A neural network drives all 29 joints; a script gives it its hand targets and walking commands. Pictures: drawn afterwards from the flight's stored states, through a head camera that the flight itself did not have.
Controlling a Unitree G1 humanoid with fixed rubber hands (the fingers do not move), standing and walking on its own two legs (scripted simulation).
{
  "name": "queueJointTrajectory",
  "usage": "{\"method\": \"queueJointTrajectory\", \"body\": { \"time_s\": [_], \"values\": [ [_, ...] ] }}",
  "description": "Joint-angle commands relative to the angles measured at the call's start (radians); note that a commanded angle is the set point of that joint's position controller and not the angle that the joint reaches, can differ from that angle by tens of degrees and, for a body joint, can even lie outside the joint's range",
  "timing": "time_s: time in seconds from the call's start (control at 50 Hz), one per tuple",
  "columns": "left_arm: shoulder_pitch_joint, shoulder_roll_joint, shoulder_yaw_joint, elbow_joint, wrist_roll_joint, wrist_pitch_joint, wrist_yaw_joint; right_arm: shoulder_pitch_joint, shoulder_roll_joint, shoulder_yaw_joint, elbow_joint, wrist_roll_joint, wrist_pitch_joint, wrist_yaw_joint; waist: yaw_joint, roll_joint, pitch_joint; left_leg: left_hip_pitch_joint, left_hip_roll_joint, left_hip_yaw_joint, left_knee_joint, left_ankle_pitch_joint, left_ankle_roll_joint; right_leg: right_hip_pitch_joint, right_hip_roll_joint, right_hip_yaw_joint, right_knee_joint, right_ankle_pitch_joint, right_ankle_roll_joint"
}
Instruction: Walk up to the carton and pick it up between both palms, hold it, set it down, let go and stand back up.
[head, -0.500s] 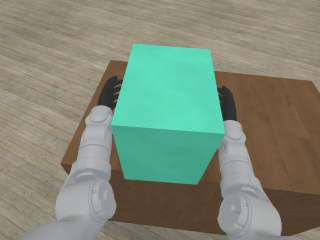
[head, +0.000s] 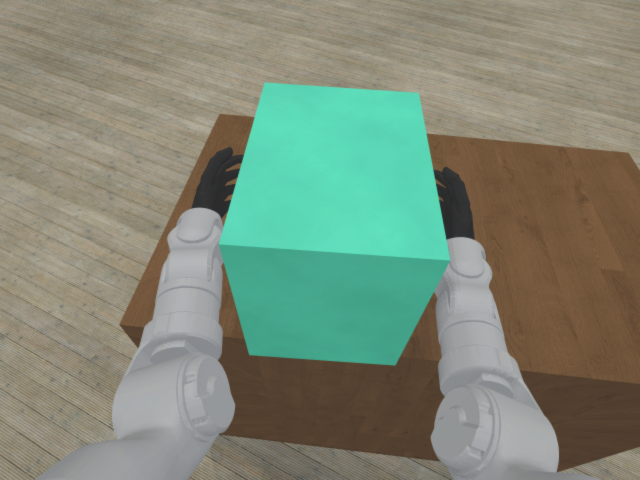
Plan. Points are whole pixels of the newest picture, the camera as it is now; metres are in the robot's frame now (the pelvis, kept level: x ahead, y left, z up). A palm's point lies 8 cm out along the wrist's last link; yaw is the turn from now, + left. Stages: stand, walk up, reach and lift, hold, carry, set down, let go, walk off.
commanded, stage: set down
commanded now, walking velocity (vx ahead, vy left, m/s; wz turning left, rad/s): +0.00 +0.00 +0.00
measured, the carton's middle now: (331, 227) +0.44 +0.00 +0.05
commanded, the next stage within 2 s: none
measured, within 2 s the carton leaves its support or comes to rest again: neither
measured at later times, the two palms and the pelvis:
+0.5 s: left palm (209, 212) +0.42 +0.17 +0.09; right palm (484, 230) +0.40 -0.19 +0.10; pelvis -0.02 +0.00 -0.01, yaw -2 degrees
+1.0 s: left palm (191, 160) +0.44 +0.18 +0.17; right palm (520, 192) +0.41 -0.22 +0.16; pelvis -0.04 -0.02 -0.01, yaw -1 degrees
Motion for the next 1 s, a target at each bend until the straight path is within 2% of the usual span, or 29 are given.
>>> {"method": "queueJointTrajectory", "body": {
  "time_s": [0.0,0.02,0.04,0.1,0.16,0.2,0.26,0.32,0.4,0.46,0.54,0.58,0.62,0.7,0.8,0.88,0.98],
  "values": [
    [-0.326,-0.146,-0.177,-0.013,-0.002,-0.067,0.012,-0.262,0.093,0.159,0.026,-0.001,-0.034,0.026,-0.041,0.043,-0.296,0.222,0.030,0.037,0.035,0.339,-0.067,0.000,0.026,-0.026,0.010,0.195,0.072],
    [-0.309,-0.010,-0.177,-0.027,-0.022,-0.076,0.050,-0.232,-0.050,0.151,0.023,0.034,-0.044,-0.005,-0.042,0.049,-0.306,0.213,0.029,0.036,0.043,0.349,-0.068,-0.010,0.027,-0.021,0.012,0.195,0.072],
    [-0.306,0.055,-0.218,-0.037,-0.062,-0.078,0.083,-0.238,-0.114,0.179,0.040,0.086,-0.049,-0.030,-0.034,0.056,-0.324,0.192,0.028,0.033,0.056,0.357,-0.065,-0.035,0.035,-0.019,0.017,0.202,0.071],
    [-0.410,0.145,-0.330,0.038,-0.219,-0.100,0.166,-0.357,-0.176,0.285,0.056,0.253,-0.043,-0.093,-0.033,0.068,-0.451,0.041,0.035,0.019,0.096,0.327,-0.064,-0.058,0.038,0.027,0.044,0.287,0.038],
    [-0.488,0.202,-0.368,0.151,-0.320,-0.153,0.201,-0.471,-0.220,0.343,0.053,0.330,-0.060,-0.127,-0.008,0.064,-0.662,-0.090,0.033,0.010,0.141,0.304,-0.062,-0.006,0.016,0.052,0.120,0.407,0.031],
    [-0.520,0.235,-0.378,0.207,-0.354,-0.200,0.214,-0.517,-0.266,0.375,0.049,0.386,-0.080,-0.142,0.011,0.072,-0.810,-0.096,0.033,-0.001,0.190,0.381,-0.074,0.001,0.016,0.053,0.166,0.482,0.031],
    [-0.542,0.287,-0.391,0.280,-0.397,-0.244,0.217,-0.535,-0.344,0.431,0.118,0.471,-0.099,-0.151,0.016,0.075,-0.911,-0.038,0.041,-0.019,0.259,0.518,-0.099,-0.064,0.032,0.043,0.200,0.523,0.037],
    [-0.557,0.328,-0.412,0.346,-0.439,-0.259,0.206,-0.541,-0.414,0.481,0.249,0.545,-0.102,-0.152,0.006,0.070,-0.866,-0.006,0.049,-0.031,0.285,0.551,-0.112,-0.135,0.044,0.040,0.202,0.497,0.032],
    [-0.570,0.380,-0.456,0.421,-0.492,-0.276,0.183,-0.560,-0.481,0.543,0.392,0.637,-0.091,-0.143,-0.006,0.057,-0.753,-0.065,0.043,-0.038,0.260,0.446,-0.106,-0.166,0.040,0.048,0.195,0.431,0.028],
    [-0.612,0.421,-0.512,0.467,-0.547,-0.301,0.165,-0.594,-0.524,0.587,0.441,0.700,-0.080,-0.122,-0.012,0.077,-0.695,-0.099,0.040,-0.045,0.238,0.350,-0.100,-0.226,0.030,0.048,0.181,0.311,0.013],
    [-0.734,0.450,-0.636,0.479,-0.677,-0.321,0.159,-0.692,-0.558,0.626,0.408,0.771,-0.047,-0.076,-0.018,0.115,-0.700,-0.136,0.044,-0.059,0.212,0.177,-0.078,-0.357,0.011,0.038,0.170,0.088,-0.005],
    [-0.788,0.447,-0.698,0.470,-0.742,-0.313,0.160,-0.740,-0.565,0.639,0.374,0.796,-0.027,-0.055,-0.024,0.119,-0.736,-0.150,0.045,-0.067,0.210,0.121,-0.064,-0.396,0.003,0.035,0.176,0.036,-0.004],
    [-0.818,0.444,-0.741,0.462,-0.786,-0.294,0.159,-0.773,-0.567,0.648,0.342,0.811,-0.005,-0.040,-0.030,0.108,-0.780,-0.158,0.043,-0.071,0.214,0.101,-0.053,-0.403,-0.001,0.036,0.182,0.038,0.001],
    [-0.808,0.484,-0.747,0.497,-0.801,-0.243,0.133,-0.793,-0.584,0.657,0.339,0.817,0.040,-0.043,-0.036,0.050,-0.807,-0.228,0.029,-0.071,0.207,0.078,-0.026,-0.324,-0.012,0.057,0.189,0.090,0.014],
    [-0.803,0.562,-0.683,0.478,-0.759,-0.184,0.118,-0.805,-0.593,0.649,0.288,0.812,0.084,-0.082,-0.019,0.013,-0.824,-0.293,0.011,-0.054,0.161,0.091,-0.017,-0.150,-0.015,0.081,0.193,0.184,0.034],
    [-0.812,0.588,-0.631,0.392,-0.719,-0.113,0.122,-0.799,-0.592,0.633,0.233,0.804,0.136,-0.116,-0.014,0.037,-0.817,-0.236,0.005,-0.044,0.135,0.144,-0.033,-0.088,-0.003,0.079,0.174,0.256,0.037],
    [-0.813,0.580,-0.593,0.266,-0.693,0.002,0.128,-0.788,-0.598,0.606,0.178,0.799,0.219,-0.143,-0.028,0.083,-0.782,-0.085,0.007,-0.047,0.134,0.231,-0.055,-0.107,0.019,0.063,0.129,0.301,0.031]
  ]
}}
